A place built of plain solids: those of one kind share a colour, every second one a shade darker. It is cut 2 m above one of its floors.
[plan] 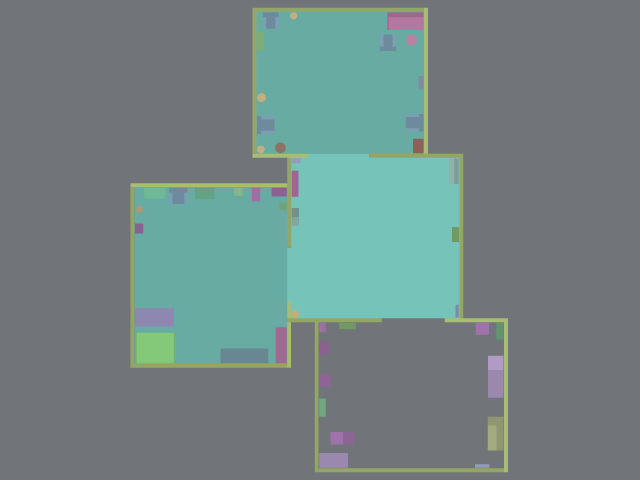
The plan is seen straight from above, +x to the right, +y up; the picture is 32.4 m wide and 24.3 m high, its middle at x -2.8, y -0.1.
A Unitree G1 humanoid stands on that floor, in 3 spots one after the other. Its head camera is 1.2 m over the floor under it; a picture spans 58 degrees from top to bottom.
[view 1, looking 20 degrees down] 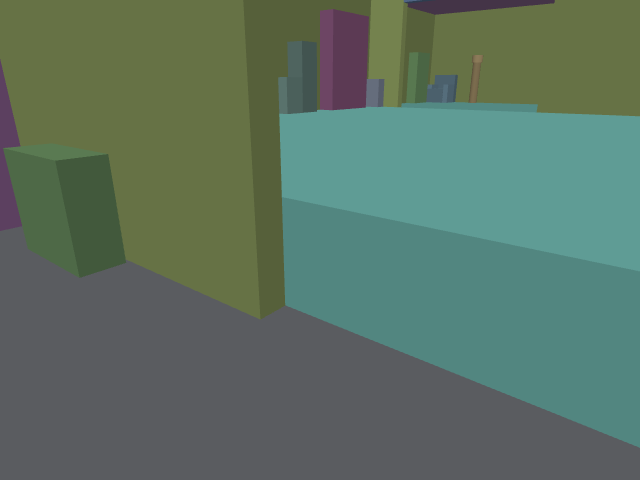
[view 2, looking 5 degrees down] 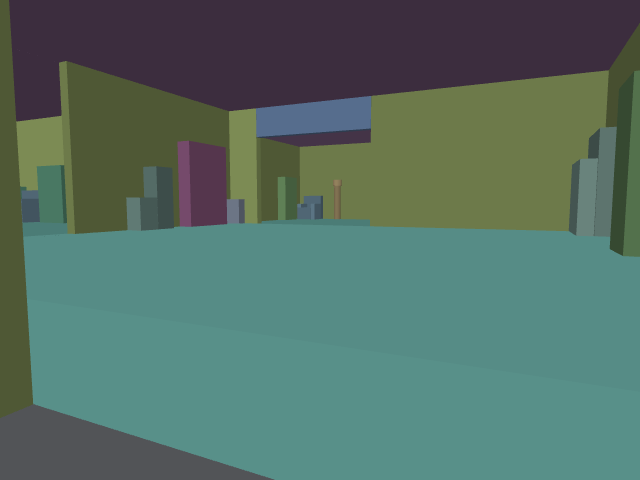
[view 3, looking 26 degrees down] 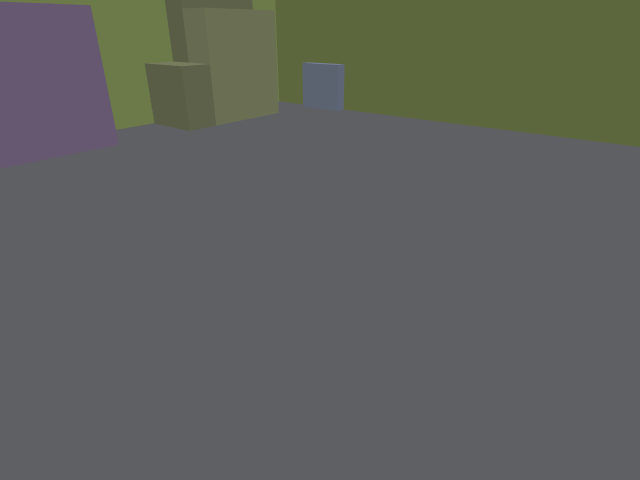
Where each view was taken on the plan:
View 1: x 1.83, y -5.68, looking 128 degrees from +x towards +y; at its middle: floor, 2.18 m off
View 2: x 2.92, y -5.59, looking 115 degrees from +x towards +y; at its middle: floor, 6.46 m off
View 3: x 0.83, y -5.60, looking -52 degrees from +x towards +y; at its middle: ground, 2.74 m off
